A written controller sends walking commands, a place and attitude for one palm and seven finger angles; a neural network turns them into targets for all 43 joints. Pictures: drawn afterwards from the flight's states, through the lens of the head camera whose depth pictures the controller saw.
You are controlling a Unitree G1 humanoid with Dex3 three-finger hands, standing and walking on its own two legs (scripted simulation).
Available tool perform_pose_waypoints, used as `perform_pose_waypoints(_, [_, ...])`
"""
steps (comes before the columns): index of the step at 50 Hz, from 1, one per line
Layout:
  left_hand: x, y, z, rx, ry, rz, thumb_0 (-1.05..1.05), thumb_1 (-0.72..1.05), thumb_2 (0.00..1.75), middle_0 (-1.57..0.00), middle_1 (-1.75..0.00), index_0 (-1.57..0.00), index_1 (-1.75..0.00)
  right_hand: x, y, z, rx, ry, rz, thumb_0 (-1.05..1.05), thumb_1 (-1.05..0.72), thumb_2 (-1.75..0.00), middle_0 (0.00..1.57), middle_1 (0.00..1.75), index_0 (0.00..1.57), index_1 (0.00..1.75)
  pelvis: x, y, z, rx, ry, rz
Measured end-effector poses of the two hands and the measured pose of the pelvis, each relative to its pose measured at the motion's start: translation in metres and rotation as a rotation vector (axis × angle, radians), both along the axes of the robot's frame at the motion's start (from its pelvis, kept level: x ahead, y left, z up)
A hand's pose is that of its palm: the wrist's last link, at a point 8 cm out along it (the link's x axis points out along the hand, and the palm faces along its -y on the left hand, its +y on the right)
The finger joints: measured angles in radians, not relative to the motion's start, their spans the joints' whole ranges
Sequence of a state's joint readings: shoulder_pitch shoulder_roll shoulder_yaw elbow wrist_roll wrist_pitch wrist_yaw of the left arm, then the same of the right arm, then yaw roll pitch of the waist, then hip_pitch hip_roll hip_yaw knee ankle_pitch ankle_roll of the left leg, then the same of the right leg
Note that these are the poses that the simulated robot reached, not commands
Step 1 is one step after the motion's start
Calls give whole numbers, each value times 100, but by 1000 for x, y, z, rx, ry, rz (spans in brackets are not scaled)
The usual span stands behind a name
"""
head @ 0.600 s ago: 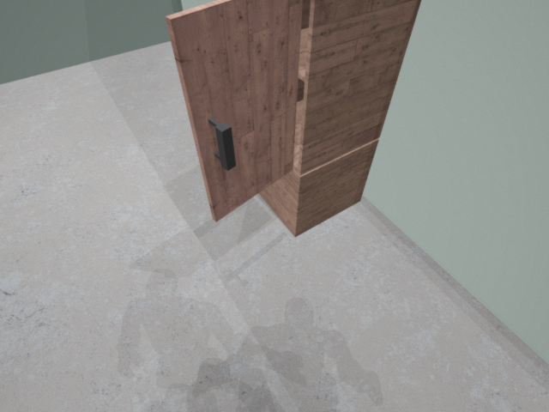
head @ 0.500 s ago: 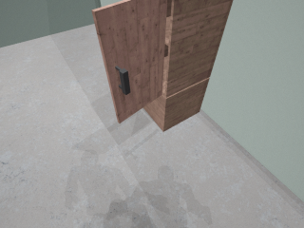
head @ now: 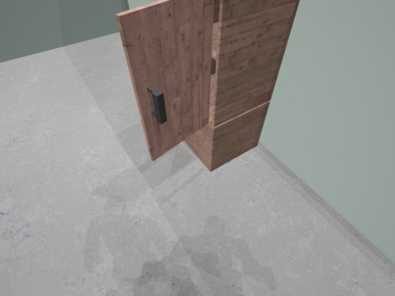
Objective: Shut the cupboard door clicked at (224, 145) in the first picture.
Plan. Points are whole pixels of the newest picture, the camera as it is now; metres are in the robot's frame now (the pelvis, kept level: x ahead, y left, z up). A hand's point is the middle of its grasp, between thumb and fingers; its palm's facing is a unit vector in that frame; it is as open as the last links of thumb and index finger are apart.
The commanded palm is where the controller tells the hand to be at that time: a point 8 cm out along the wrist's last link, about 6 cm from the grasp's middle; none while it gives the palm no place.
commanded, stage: look at it before walking up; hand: left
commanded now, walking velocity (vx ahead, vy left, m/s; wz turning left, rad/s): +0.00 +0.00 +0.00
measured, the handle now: (155, 104) +0.69 +0.18 -0.05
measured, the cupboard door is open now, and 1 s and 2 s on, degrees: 100 100 100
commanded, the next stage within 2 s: walk around to get in front in 0.24 s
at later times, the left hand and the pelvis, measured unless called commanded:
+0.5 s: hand out of the picture +0.06 +0.23 -0.17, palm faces -0.04 -0.94 -0.33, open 7.4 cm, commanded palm none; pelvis +0.00 +0.00 +0.00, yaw -3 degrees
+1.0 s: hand out of the picture +0.04 +0.17 -0.17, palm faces -0.26 -0.92 -0.28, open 7.4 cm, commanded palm none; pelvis -0.05 -0.02 -0.01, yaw -19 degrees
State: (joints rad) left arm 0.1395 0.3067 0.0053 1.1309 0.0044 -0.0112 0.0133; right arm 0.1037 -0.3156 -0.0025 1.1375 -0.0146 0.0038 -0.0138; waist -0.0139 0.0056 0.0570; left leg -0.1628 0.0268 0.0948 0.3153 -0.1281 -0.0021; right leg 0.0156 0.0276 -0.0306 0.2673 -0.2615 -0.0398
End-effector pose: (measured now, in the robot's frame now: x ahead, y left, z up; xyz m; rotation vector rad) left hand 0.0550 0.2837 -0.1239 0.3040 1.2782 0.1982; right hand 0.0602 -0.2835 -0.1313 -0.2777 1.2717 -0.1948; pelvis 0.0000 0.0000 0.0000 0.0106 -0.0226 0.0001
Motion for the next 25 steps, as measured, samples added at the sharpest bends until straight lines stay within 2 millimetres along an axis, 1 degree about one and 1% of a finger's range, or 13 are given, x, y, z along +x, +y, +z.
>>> perform_pose_waypoints(20, [3,-1,0,4,-3,-11,0,91,90,-21,-30,-20,-30,-5,-4,0,-4,8,-11,1,-90,-89,21,30,21,30,-1,-2,0,-2,1,-10])
perform_pose_waypoints(25, [0,-7,-6,-6,24,-14,0,91,90,-20,-30,-20,-30,-11,3,-4,2,-2,-46,1,-90,-89,20,30,20,30,-4,-1,-3,-8,5,-47])
